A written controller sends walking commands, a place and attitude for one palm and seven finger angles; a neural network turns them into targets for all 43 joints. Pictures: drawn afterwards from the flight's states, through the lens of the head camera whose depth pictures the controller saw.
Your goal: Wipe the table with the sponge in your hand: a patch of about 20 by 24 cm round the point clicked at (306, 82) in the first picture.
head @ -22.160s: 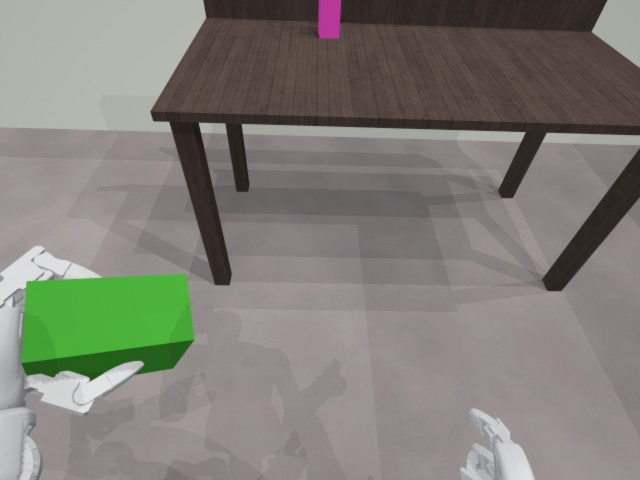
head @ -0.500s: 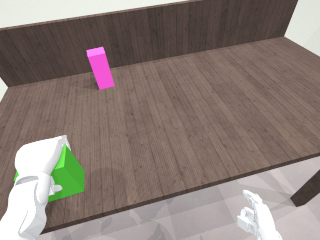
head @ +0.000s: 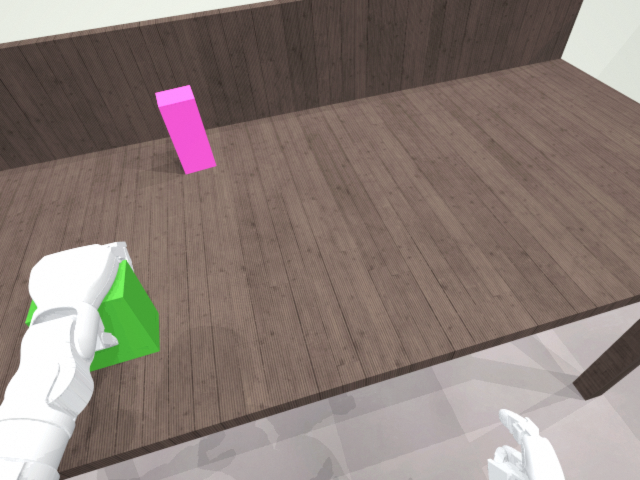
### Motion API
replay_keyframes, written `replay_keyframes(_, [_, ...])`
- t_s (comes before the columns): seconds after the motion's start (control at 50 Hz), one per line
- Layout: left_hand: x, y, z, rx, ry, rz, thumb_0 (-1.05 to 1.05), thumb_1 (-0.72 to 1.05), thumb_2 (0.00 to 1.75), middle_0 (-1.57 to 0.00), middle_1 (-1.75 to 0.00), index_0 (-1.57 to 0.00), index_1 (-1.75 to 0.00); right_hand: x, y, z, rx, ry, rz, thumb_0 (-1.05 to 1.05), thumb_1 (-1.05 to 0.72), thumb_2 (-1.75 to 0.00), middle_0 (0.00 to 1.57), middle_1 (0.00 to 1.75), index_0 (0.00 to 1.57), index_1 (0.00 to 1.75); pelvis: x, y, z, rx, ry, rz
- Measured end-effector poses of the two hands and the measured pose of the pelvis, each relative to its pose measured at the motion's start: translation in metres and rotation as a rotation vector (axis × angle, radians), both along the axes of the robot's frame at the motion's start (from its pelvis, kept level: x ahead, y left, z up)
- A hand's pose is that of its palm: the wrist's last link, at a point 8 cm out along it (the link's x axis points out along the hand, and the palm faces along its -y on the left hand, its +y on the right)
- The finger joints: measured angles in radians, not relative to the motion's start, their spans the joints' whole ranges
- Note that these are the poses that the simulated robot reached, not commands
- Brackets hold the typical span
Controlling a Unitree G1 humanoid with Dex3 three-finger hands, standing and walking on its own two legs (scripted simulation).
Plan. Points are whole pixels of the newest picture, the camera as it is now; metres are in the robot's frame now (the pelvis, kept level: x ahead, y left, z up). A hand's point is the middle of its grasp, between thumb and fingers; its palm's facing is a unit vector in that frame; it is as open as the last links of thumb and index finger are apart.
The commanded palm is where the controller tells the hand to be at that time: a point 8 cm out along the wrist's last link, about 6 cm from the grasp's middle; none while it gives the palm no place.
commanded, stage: wipe forward along the first lane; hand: left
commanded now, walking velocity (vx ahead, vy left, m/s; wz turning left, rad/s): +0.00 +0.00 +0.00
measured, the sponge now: (109, 327) +0.27 +0.34 +0.03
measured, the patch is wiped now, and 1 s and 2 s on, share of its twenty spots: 0.20 0.30 0.50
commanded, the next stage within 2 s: slide across to the middle lane in 0.90 s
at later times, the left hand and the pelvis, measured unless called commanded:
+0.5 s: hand (101, 266) +0.33 +0.36 +0.08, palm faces -0.11 +0.00 -0.99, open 10.2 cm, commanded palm +0.32 +0.35 +0.11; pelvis +0.00 +0.00 +0.00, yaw +0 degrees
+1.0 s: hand (102, 247) +0.37 +0.38 +0.08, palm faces -0.12 +0.02 -0.99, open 10.2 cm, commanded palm +0.36 +0.36 +0.11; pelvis +0.01 +0.02 +0.00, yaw +0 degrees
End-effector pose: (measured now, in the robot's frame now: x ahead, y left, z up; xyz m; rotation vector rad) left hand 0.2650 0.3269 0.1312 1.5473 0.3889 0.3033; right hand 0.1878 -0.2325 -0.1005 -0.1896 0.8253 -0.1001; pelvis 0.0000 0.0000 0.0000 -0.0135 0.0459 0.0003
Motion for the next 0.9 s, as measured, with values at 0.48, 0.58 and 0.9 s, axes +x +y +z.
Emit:
replay_keyframes(0.48, [0.054, 0.024, 0.002, 0.011, 0.049, -0.002, 0.00, -0.52, 1.05, -0.75, -1.32, -0.75, -1.32, -0.038, -0.018, -0.009, -0.037, 0.116, -0.079, 0.02, -0.91, -0.90, 0.20, 0.30, 0.21, 0.30, 0.003, 0.004, -0.002, -0.008, 0.047, -0.006])
replay_keyframes(0.58, [0.065, 0.030, 0.001, 0.011, 0.060, -0.010, 0.01, -0.52, 1.05, -0.75, -1.32, -0.75, -1.32, -0.045, -0.018, -0.009, -0.038, 0.135, -0.098, 0.01, -0.91, -0.90, 0.20, 0.30, 0.21, 0.30, 0.004, 0.008, -0.002, -0.010, 0.061, -0.014])
replay_keyframes(0.9, [0.081, 0.040, 0.000, 0.016, 0.053, -0.022, 0.01, -0.53, 1.05, -0.76, -1.32, -0.75, -1.32, -0.056, -0.007, -0.014, -0.032, 0.193, -0.107, 0.01, -0.91, -0.90, 0.20, 0.30, 0.21, 0.30, 0.007, 0.018, -0.002, -0.014, 0.090, -0.011])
